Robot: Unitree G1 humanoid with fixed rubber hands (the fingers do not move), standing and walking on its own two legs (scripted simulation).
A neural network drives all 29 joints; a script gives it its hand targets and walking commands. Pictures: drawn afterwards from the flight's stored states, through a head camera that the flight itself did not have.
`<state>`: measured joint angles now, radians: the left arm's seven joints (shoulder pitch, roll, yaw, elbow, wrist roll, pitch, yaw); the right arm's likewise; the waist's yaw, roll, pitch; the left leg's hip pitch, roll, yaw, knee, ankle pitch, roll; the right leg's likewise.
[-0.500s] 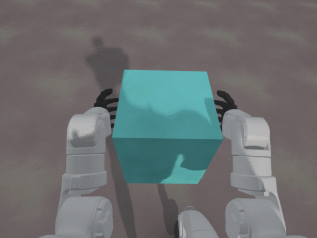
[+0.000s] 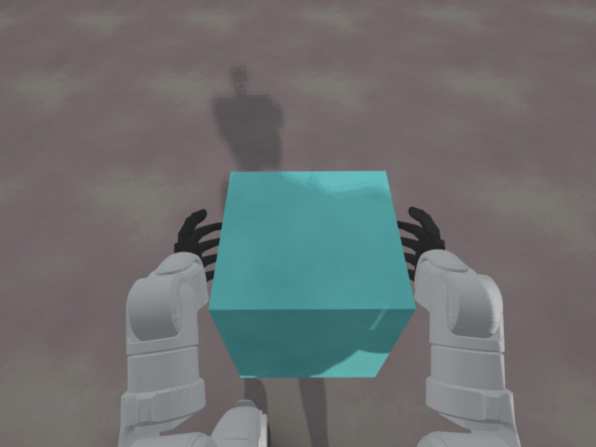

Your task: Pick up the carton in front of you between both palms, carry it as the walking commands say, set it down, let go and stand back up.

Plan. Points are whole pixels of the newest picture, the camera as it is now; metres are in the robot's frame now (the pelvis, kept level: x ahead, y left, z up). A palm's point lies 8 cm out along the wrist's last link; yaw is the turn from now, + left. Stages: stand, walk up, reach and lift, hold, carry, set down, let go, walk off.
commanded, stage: carry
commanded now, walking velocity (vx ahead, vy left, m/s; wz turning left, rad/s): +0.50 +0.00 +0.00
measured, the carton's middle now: (307, 281) +0.33 +0.01 +0.00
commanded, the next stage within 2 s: none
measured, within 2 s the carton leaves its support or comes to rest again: neither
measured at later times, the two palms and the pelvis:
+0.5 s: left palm (212, 123) +0.58 +0.17 +0.09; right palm (393, 122) +0.57 -0.13 +0.09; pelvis +0.32 +0.03 +0.00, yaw -2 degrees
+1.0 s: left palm (253, 31) +0.89 +0.13 +0.09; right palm (391, 29) +0.89 -0.17 +0.09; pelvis +0.63 -0.02 +0.00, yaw +0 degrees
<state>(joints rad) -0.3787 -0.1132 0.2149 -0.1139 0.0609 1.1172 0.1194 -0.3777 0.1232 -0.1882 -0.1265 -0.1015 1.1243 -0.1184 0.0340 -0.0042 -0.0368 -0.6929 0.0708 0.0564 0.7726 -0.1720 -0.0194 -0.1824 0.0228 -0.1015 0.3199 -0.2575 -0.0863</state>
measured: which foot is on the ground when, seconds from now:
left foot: up 0.00-0.12, down 0.14-0.64, up 0.66-1.00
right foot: down 0.00-0.14, up 0.16-0.62, down 0.64-1.00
